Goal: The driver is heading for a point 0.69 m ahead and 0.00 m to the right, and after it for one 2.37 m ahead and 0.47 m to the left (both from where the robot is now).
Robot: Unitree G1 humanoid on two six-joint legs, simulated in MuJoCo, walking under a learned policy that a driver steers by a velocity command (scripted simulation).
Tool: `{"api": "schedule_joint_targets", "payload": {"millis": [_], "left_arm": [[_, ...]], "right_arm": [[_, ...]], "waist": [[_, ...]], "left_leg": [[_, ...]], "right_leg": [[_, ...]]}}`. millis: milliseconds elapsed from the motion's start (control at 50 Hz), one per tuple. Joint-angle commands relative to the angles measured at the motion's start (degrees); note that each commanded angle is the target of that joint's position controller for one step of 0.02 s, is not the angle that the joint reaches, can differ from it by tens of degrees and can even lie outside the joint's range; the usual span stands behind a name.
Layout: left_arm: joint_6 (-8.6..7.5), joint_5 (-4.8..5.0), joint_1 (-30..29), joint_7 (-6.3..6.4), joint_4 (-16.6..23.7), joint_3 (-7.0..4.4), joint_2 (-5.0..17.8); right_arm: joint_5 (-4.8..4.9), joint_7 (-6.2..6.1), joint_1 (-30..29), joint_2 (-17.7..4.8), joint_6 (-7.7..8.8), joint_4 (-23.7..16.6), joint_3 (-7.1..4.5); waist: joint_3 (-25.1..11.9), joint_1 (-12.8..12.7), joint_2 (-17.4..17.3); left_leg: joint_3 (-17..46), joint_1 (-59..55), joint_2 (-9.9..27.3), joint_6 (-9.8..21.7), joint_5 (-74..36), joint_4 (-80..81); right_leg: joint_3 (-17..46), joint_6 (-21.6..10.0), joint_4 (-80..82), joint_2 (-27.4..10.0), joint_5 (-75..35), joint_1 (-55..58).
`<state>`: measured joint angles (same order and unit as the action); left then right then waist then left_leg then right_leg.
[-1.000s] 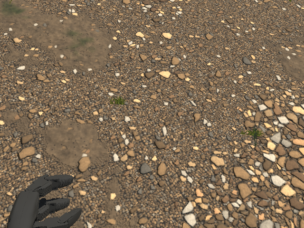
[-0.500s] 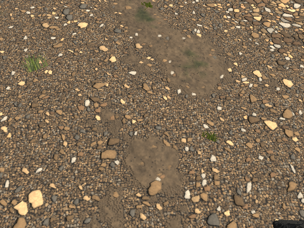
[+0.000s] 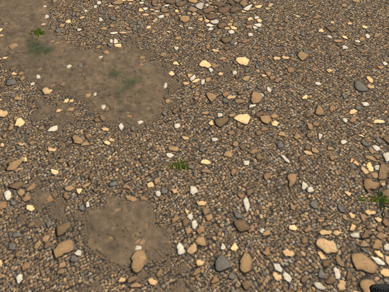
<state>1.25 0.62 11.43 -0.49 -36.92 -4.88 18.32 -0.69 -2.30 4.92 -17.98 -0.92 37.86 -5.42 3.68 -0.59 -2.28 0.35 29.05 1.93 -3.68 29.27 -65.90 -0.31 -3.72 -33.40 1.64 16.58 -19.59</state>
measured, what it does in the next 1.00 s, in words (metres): walks ahead: left foot, then right foot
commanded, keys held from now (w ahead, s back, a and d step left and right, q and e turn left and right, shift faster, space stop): e+shift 0.20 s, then w+e+shift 0.08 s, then w+shift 0.28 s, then w+q+shift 0.44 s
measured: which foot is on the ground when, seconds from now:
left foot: up 0.00-0.36, down 0.38-0.82, up 0.84-1.00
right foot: down 0.00-0.38, up 0.40-0.80, down 0.82-1.00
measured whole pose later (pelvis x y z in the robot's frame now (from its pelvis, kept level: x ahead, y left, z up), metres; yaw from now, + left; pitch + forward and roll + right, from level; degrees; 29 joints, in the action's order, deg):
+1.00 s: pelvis +0.38 -0.17 +0.00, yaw -10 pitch +2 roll -3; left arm -5.6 -0.5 15.8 -0.6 -40.8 -3.7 16.0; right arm 3.2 -0.2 18.9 -18.5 2.5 42.1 -3.3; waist 0.7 -0.6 -2.6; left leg 1.3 32.7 5.5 2.8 16.9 -76.2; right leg -5.5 2.1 -26.4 -1.5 16.7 -11.1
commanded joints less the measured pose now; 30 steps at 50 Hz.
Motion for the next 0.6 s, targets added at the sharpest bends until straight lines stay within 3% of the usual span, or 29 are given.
{"api": "schedule_joint_targets", "payload": {"millis": [20,60,100,200,240,280,320,360,380,400,420,440,460,480,520,560,600], "left_arm": [[-0.53,1.28,-2.2,1.79,4.9,-2.28,9.0],[0.05,0.73,-2.2,2.45,5.4,-2.39,9.4],[0.33,0.83,-1.6,2.84,5.4,-2.72,10.3],[1.13,0.81,-3.3,3.13,6.7,-3.09,11.1],[0.94,1.27,-2.0,2.81,6.7,-2.83,10.6],[0.32,1.3,-1.5,2.11,6.6,-2.59,11.0],[-0.32,0.89,-1.9,1.62,6.6,-1.69,9.4],[-0.87,0.57,-2.2,1.41,6.3,-0.38,6.7],[-1.36,0.21,-1.7,1.43,6.1,0.61,4.0],[-2.03,-0.34,-1.7,1.32,6.4,2.42,-1.3],[-3.12,2.37,-2.8,1.64,10.0,2.05,0.3],[-3.86,2.62,-4.2,1.66,9.3,1.23,4.8],[-4.35,1.87,-4.9,1.46,8.3,0.81,6.2],[-4.74,0.72,-4.0,1.27,7.3,0.92,5.4],[-5.59,0.47,-5.4,0.6,7.6,1.32,3.4],[-5.99,0.58,-6.6,0.36,7.9,1.79,1.9],[-6.53,0.11,-9.5,0.24,9.0,2.33,0.6]], "right_arm": [[-0.35,-0.57,-3.5,-5.3,1.75,-5.6,-1.38],[-0.08,-0.1,-1.7,-3.8,1.88,-4.5,-0.98],[0.18,0.0,-2.3,-2.9,1.97,-4.3,-0.61],[0.48,0.47,-3.7,-3.2,2.26,-4.0,-0.62],[1.25,1.39,-3.8,-3.9,3.1,-4.0,-0.71],[2.1,2.19,-4.7,-4.7,4.51,-4.5,-1.06],[2.62,2.71,-1.9,-5.4,5.99,-3.5,-1.49],[2.68,2.98,3.8,-4.6,7.35,-1.4,-1.79],[2.26,2.88,9.0,-5.0,7.91,0.2,-2.12],[0.85,2.76,16.1,-6.8,8.34,1.1,-2.2],[-1.57,3.67,17.7,-11.9,8.68,1.8,-3.08],[-0.05,3.84,14.4,-9.6,8.94,1.0,-2.69],[0.97,3.4,14.5,-6.9,8.74,0.9,-1.79],[1.11,3.12,15.9,-6.0,8.44,0.8,-1.27],[1.07,2.68,17.5,-5.3,8.12,1.8,-0.39],[0.89,2.48,19.4,-4.6,8.23,2.8,0.33],[1.42,2.32,21.3,-3.4,7.83,3.9,1.27]], "waist": [[-9.7,0.9,7.7],[-11.0,1.3,7.1],[-10.8,0.8,6.9],[-9.1,0.2,10.1],[-10.0,-0.9,10.8],[-7.6,-1.5,13.8],[-7.3,-0.7,15.0],[-6.5,2.4,12.9],[-7.3,4.6,9.7],[-10.0,6.4,0.0],[-3.8,4.5,-12.1],[3.0,4.0,-8.3],[4.4,4.3,-4.8],[2.3,4.4,-2.7],[2.4,4.2,-3.8],[2.5,4.4,-5.1],[3.4,4.9,-4.9]], "left_leg": [[5.7,12.3,-0.6,-0.1,-6.3,-1.7],[5.5,10.3,-2.5,-1.0,-9.6,1.9],[5.9,9.5,-4.0,-1.8,-11.2,8.0],[7.6,4.7,-6.2,-2.1,-13.3,19.1],[7.8,1.8,-6.1,-1.1,-13.8,23.7],[7.8,-0.6,-6.2,0.1,-11.0,27.8],[6.5,-7.3,-5.0,1.1,-10.1,32.0],[4.2,-19.7,-3.8,2.8,-15.7,39.4],[7.0,-28.3,-0.7,4.5,-13.9,41.8],[20.8,-35.2,9.3,7.9,-0.3,46.9],[46.3,-34.5,18.0,15.8,22.6,56.0],[47.1,-30.4,20.4,17.6,24.3,56.8],[40.3,-29.7,18.0,16.5,18.6,55.6],[34.8,-30.3,15.2,14.9,14.7,55.0],[27.0,-28.3,12.0,13.3,8.3,56.2],[22.7,-26.9,10.6,13.9,2.9,57.8],[21.4,-24.7,10.1,15.6,-2.4,59.4]], "right_leg": [[20.6,-10.1,11.8,-13.8,-33.2,17.0],[19.9,-9.6,11.4,-12.1,-33.5,16.6],[21.2,-9.1,11.1,-10.9,-30.5,16.1],[26.8,-7.5,10.3,-8.6,-18.6,11.1],[30.7,-7.9,13.5,-7.8,6.2,9.1],[35.1,-8.7,15.7,-7.8,18.5,6.8],[34.9,-8.4,14.6,-7.6,19.7,4.6],[32.5,-7.0,10.7,-5.6,21.6,-1.9],[28.9,-4.9,3.6,-3.0,23.0,-7.6],[18.6,-1.2,-15.9,3.6,20.2,-13.1],[15.1,-0.7,-25.6,5.3,17.7,-29.7],[14.3,-0.1,-31.3,0.4,12.5,-35.3],[13.0,0.2,-33.5,-0.9,6.9,-36.3],[11.5,0.4,-34.7,-1.4,3.8,-35.2],[10.2,0.8,-32.6,-3.3,-1.9,-34.2],[7.2,1.9,-31.5,-4.3,-6.7,-34.3],[4.0,3.6,-27.5,-6.0,-10.5,-33.9]]}}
